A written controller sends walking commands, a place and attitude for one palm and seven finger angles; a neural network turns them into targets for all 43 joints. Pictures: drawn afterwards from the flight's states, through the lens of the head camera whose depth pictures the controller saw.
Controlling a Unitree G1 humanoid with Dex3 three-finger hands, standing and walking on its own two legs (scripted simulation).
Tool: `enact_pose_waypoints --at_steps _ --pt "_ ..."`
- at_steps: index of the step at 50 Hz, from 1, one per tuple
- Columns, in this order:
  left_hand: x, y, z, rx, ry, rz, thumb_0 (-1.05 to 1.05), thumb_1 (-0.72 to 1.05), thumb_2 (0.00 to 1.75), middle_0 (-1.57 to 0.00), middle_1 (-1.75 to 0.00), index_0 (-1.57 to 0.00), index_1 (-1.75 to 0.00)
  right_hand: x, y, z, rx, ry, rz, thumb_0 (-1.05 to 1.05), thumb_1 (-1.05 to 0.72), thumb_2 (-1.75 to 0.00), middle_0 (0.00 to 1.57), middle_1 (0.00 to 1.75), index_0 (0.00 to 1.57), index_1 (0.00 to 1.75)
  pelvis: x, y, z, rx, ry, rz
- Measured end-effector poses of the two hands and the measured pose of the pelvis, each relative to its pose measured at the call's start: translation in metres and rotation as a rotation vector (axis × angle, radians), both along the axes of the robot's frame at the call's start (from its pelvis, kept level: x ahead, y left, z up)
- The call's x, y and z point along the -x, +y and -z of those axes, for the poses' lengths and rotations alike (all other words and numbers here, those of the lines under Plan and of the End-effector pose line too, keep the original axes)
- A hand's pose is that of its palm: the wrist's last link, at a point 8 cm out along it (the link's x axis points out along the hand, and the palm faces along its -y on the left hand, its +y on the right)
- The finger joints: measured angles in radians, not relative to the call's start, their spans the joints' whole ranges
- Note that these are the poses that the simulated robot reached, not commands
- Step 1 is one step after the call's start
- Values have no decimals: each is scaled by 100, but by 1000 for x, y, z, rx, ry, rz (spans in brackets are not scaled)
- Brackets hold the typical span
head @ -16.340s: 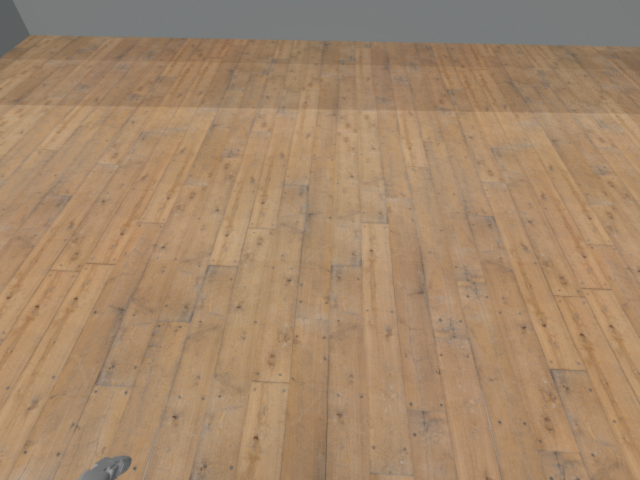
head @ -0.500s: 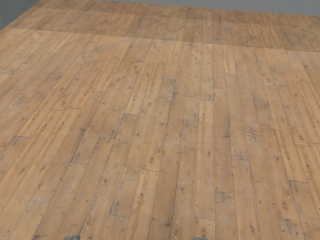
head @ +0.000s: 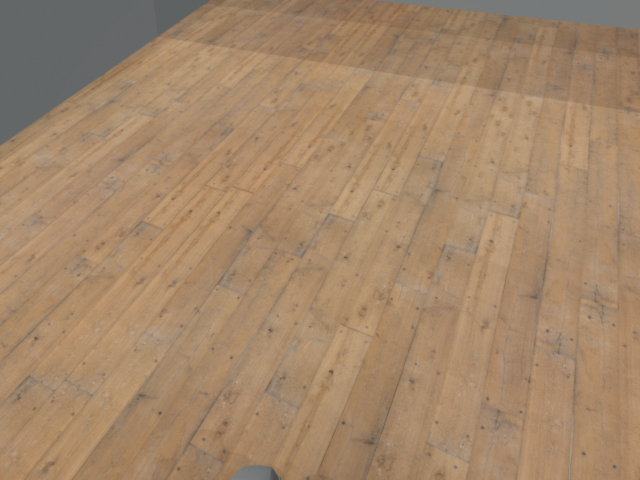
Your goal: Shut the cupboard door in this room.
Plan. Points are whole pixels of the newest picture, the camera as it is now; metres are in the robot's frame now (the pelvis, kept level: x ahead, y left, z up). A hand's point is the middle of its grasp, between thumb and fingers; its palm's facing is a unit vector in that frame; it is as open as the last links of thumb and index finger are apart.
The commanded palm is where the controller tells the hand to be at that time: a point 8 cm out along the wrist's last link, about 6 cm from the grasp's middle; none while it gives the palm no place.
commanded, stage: turn or walk to find it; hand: left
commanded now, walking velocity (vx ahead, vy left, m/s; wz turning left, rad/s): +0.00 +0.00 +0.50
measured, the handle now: out of the picture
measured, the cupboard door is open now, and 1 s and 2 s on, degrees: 89 89 89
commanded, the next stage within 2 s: none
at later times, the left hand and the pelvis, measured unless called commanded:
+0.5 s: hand out of the picture +0.02 +0.28 -0.16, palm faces +0.26 -0.93 -0.25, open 7.4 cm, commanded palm none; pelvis -0.02 +0.05 +0.00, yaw +13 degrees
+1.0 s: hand out of the picture -0.06 +0.19 -0.14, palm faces +0.49 -0.82 -0.28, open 7.4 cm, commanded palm none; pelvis -0.04 -0.02 +0.00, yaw +30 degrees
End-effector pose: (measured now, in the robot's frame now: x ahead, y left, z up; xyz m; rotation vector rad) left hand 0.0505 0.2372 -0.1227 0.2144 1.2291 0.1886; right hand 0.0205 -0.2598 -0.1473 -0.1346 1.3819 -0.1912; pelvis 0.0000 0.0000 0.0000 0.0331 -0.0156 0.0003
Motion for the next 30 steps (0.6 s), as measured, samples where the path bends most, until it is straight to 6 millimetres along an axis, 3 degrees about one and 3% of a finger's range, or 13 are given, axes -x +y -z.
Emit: enact_pose_waypoints --at_steps 8,12,21,25,30 --pt "73 51 34 32 99 -151 0 90 90 -21 -30 -21 -30 -76 43 -11 56 -161 -180 1 -91 -90 19 30 19 30 12 34 16 40 8 -93" --pt "91 73 39 34 146 -194 1 91 90 -20 -30 -20 -30 -94 71 -25 62 -233 -234 0 -91 -90 20 30 19 30 16 47 13 41 -3 -111" --pt "65 92 14 22 1 -229 1 91 90 -20 -30 -20 -30 -89 96 -32 36 -211 -291 0 -90 -90 20 30 20 30 21 58 -3 57 -2 -195" --pt "49 90 7 5 -53 -232 1 91 90 -20 -30 -20 -30 -75 92 -26 18 -178 -292 0 -90 -90 20 30 20 30 23 52 -2 49 -2 -233" --pt "30 75 -3 -17 -120 -231 1 91 90 -20 -30 -20 -30 -53 73 -12 0 -104 -292 0 -90 -90 20 30 20 30 26 36 1 39 2 -286"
